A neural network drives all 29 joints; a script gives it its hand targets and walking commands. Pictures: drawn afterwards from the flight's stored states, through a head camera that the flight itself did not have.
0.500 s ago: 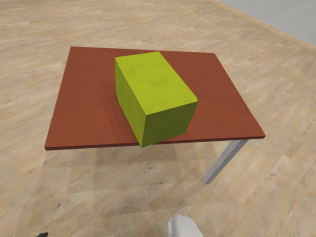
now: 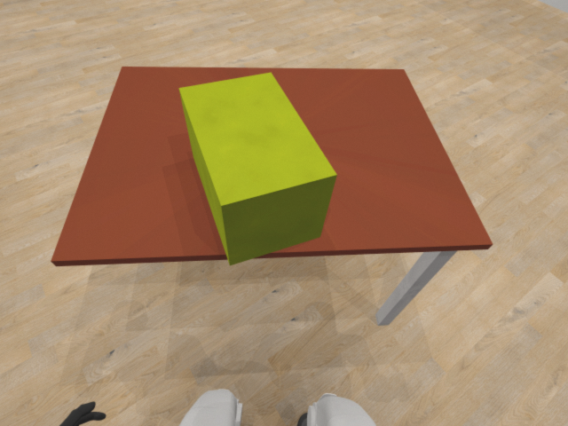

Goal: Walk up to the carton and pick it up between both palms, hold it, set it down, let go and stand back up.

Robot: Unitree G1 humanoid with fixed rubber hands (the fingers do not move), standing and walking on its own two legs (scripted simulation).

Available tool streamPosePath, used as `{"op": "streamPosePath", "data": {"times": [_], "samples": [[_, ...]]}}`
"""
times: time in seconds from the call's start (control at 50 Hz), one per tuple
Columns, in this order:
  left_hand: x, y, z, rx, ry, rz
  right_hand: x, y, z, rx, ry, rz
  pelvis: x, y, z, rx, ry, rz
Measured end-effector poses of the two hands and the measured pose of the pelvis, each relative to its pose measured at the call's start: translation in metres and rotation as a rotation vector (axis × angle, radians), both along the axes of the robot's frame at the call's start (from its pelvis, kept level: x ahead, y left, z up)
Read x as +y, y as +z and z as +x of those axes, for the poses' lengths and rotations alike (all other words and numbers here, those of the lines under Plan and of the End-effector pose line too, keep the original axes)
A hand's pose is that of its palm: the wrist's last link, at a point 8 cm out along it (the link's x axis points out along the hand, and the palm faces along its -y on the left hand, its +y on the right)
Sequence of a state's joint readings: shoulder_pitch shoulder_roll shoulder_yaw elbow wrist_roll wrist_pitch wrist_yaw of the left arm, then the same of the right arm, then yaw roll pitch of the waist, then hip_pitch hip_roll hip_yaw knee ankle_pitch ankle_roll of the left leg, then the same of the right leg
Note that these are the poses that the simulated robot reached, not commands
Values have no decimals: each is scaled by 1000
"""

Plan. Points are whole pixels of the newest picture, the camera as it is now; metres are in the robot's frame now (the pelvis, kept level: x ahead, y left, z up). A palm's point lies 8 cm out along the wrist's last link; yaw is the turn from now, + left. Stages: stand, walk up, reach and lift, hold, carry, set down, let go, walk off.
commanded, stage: walk up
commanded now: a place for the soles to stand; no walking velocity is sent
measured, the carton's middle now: (251, 164) +0.57 +0.08 -0.04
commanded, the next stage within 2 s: none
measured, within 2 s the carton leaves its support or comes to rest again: neither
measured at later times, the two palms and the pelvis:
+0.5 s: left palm out of the picture +0.10 +0.33 -0.10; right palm (488, 422) +0.14 -0.28 -0.07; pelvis +0.03 +0.03 +0.00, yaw +2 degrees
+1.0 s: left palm out of the picture +0.10 +0.33 -0.10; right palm (492, 420) +0.14 -0.29 -0.07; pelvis +0.03 +0.02 +0.00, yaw +2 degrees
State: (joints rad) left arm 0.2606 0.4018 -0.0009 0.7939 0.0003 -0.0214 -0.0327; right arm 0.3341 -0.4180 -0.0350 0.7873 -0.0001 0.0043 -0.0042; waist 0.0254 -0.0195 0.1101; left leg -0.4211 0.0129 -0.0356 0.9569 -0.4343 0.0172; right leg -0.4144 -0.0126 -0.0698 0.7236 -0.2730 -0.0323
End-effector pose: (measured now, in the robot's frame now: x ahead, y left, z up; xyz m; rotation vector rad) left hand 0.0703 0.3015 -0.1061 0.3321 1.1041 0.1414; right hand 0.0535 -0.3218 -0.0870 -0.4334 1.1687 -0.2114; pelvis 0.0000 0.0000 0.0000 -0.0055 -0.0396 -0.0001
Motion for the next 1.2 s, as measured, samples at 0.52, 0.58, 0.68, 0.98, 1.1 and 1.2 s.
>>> {"op": "streamPosePath", "data": {"times": [0.52,0.58,0.68,0.98,1.1,1.2], "samples": [[32,4,34,-90,46,-1,40,17,88,-170,83,8,30,2,30,2,39,-21],[31,6,36,-93,46,1,39,17,91,-177,86,11,29,2,32,4,39,-20],[27,8,39,-99,43,7,35,16,92,-175,86,17,25,3,34,7,40,-14],[24,11,34,-117,44,12,32,16,88,-191,86,21,21,3,28,-10,41,-9],[29,11,34,-114,49,13,37,15,89,-181,90,25,25,3,30,-8,46,-8],[28,12,35,-105,51,15,35,15,91,-179,92,29,23,4,32,-3,46,-6]]}}
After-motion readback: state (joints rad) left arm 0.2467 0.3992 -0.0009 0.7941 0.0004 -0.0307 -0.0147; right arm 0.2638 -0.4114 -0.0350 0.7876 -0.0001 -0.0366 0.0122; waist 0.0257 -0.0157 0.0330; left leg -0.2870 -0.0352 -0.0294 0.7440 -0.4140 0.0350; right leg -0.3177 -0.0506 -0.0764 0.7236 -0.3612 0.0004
